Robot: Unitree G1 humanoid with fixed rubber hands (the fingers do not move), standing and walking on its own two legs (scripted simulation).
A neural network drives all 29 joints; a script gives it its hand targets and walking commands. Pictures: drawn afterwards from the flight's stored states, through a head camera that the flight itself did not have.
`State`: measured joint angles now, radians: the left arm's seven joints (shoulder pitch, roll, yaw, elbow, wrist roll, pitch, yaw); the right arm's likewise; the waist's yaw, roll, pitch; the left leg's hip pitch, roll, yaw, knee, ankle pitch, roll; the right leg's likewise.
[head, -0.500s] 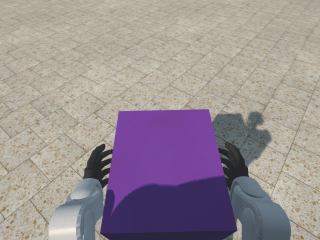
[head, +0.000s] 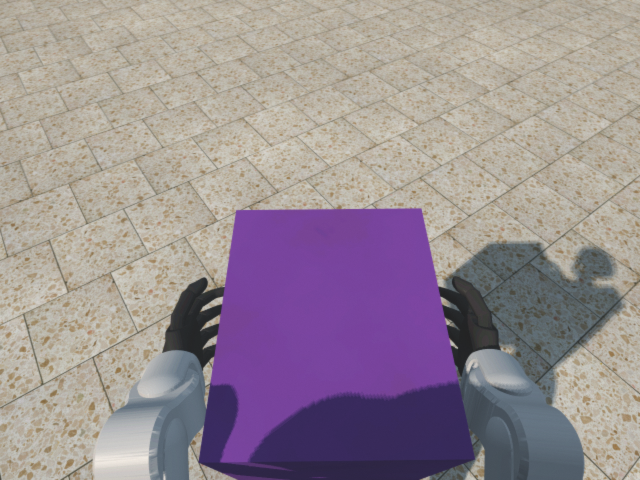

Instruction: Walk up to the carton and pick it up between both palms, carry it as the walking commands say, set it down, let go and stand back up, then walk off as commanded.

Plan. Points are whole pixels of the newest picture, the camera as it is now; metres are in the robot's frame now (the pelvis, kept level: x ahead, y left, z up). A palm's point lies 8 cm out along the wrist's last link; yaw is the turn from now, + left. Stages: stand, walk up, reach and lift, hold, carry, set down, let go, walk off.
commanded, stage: carry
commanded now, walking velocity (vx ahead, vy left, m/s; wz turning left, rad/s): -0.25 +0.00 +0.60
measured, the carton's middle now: (329, 357) +0.28 +0.01 +0.01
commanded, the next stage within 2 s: none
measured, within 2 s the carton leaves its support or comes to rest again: neither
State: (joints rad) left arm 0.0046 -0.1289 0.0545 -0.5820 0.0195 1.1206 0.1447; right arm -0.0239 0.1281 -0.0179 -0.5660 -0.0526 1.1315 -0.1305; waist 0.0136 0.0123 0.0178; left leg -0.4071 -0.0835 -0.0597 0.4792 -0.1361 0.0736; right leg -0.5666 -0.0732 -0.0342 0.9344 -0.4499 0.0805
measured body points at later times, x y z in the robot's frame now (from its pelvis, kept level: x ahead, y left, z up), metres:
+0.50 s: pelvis -0.06 -0.05 -0.01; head -0.04 -0.04 +0.44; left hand +0.14 +0.17 +0.07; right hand +0.24 -0.11 +0.07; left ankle -0.11 +0.05 -0.74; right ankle +0.01 -0.17 -0.74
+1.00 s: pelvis -0.19 -0.12 +0.00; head -0.17 -0.13 +0.45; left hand -0.05 +0.13 +0.08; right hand +0.11 -0.12 +0.07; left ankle -0.14 +0.03 -0.71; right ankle -0.14 -0.22 -0.74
